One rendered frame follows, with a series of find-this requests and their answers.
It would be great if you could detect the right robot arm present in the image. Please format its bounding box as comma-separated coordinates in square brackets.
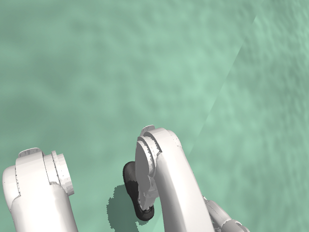
[221, 219, 250, 232]

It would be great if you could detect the right robot hand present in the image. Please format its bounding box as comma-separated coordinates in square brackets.
[203, 196, 232, 232]

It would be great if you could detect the right robot foot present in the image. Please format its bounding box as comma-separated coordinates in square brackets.
[123, 161, 155, 221]

